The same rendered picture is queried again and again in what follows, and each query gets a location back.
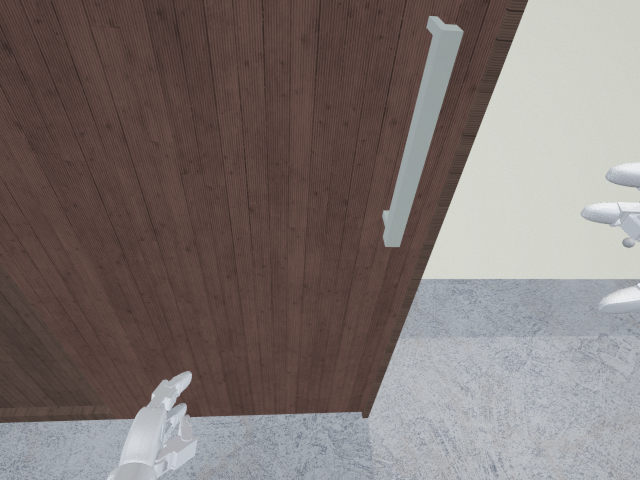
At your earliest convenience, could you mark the handle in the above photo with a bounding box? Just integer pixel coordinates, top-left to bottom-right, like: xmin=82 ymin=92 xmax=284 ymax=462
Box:
xmin=382 ymin=16 xmax=464 ymax=247

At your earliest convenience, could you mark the left robot hand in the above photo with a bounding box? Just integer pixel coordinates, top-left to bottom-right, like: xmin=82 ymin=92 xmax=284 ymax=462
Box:
xmin=118 ymin=371 xmax=198 ymax=478

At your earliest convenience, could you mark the wardrobe door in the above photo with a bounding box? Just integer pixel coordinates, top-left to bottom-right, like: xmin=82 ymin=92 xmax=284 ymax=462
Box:
xmin=0 ymin=262 xmax=106 ymax=408
xmin=0 ymin=0 xmax=509 ymax=419

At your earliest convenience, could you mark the right robot hand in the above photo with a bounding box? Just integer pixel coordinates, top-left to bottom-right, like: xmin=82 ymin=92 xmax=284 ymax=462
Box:
xmin=581 ymin=162 xmax=640 ymax=314

